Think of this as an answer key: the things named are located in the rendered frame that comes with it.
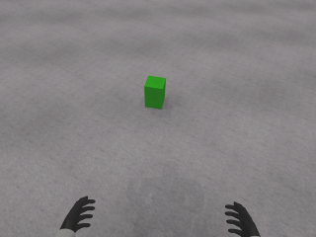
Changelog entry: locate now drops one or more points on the right robot hand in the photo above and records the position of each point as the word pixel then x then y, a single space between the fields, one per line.
pixel 246 223

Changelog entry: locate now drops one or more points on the left robot hand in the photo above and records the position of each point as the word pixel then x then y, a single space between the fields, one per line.
pixel 73 217

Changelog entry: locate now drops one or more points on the carton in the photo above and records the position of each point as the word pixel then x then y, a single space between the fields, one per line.
pixel 154 92

